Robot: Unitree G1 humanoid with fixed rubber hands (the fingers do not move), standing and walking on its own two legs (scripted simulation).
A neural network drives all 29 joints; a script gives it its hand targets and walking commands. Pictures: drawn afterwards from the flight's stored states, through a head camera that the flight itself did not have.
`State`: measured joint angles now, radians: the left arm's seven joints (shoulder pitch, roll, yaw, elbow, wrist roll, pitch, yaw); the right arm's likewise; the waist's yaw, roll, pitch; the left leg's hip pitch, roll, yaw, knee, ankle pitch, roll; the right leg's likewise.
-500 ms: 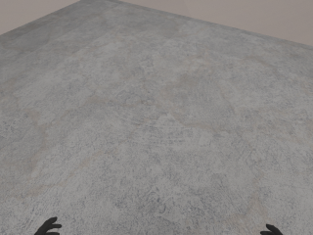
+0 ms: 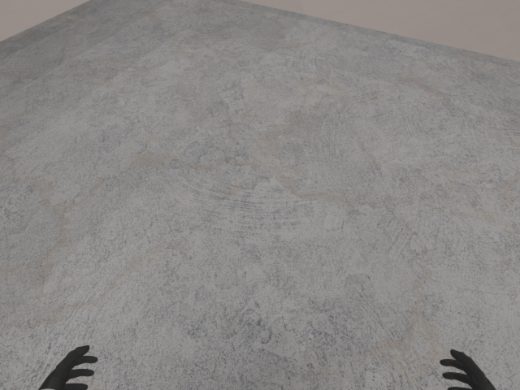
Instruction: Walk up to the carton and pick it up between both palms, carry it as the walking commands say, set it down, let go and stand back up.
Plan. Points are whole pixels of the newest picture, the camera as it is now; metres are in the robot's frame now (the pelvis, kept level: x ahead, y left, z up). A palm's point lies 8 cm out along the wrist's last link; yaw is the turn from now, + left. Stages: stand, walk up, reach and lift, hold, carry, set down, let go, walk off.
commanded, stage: walk up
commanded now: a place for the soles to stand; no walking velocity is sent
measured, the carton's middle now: out of the picture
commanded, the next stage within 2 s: none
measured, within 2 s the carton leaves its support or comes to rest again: neither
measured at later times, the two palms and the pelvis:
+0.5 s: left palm (178, 305) +0.24 +0.16 -0.06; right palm out of the picture -0.08 -0.43 -0.09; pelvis -0.03 -0.07 -0.01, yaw -24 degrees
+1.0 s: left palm (336, 294) +0.27 -0.10 -0.05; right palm out of the picture -0.40 -0.36 -0.07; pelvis -0.10 -0.10 -0.01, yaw -56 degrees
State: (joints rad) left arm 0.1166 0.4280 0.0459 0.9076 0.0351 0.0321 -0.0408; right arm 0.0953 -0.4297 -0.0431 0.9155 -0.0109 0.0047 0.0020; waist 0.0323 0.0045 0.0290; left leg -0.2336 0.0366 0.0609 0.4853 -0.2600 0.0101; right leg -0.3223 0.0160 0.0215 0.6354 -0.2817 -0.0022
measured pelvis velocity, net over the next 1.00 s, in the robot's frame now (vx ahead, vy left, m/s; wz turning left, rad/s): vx -0.10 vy -0.10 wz -0.98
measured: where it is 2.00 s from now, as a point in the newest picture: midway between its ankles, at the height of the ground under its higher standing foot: outside the picture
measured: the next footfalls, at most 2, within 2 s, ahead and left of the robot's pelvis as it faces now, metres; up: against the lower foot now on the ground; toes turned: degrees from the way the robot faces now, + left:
right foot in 0.22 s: +0.06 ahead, -0.20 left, +0.00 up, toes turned -14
left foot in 0.56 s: +0.06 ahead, -0.02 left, +0.00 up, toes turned -28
